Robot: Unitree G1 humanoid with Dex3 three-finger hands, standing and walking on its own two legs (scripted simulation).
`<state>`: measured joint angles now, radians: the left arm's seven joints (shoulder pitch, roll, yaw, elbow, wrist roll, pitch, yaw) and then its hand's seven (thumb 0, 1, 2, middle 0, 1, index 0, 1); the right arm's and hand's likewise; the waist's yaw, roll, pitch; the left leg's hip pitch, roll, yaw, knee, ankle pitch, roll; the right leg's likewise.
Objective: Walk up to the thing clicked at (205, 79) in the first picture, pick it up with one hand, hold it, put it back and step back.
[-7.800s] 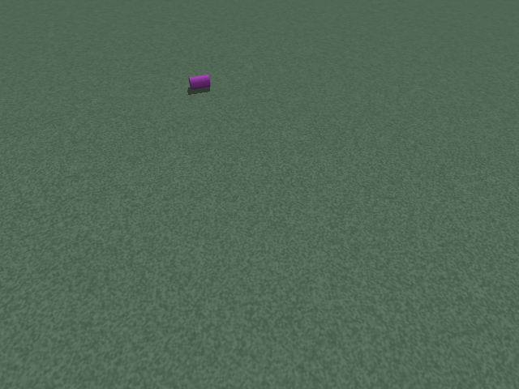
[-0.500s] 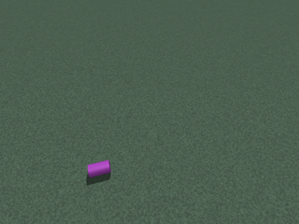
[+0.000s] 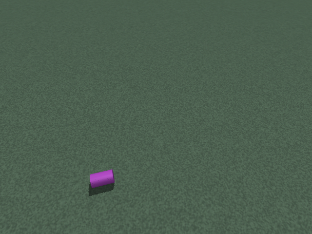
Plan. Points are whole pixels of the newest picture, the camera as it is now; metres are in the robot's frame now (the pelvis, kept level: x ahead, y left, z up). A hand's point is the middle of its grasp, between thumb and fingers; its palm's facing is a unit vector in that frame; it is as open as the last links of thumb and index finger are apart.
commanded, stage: stand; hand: left
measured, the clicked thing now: (102, 178) +0.57 +0.34 -0.74
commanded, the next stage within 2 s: none
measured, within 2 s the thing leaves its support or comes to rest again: neither
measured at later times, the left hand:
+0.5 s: hand out of the picture +0.09 +0.25 -0.16, palm faces -0.01 -0.94 -0.34, open 7.3 cm
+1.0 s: hand out of the picture +0.09 +0.25 -0.16, palm faces -0.01 -0.94 -0.34, open 7.3 cm
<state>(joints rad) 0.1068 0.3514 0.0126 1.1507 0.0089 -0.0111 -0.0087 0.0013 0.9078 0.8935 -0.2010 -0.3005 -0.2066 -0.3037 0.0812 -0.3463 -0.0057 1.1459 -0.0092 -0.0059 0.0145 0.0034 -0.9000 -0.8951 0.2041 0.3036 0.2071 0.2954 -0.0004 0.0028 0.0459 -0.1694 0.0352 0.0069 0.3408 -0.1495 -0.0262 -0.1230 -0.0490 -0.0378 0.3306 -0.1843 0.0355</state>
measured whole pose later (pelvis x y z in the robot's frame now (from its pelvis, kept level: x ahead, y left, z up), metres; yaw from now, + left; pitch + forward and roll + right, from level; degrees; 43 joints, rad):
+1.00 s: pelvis +0.01 -0.01 +0.00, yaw +0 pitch -2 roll +0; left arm 0.11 0.35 0.01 1.13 0.01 0.00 -0.01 0.00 0.91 0.89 -0.20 -0.30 -0.21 -0.30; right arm 0.09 -0.35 0.01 1.14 -0.01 0.00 0.01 0.00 -0.90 -0.90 0.20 0.30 0.21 0.30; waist 0.00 0.00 0.05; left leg -0.13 0.05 0.01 0.32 -0.16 -0.04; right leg -0.08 -0.04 -0.04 0.31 -0.19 0.03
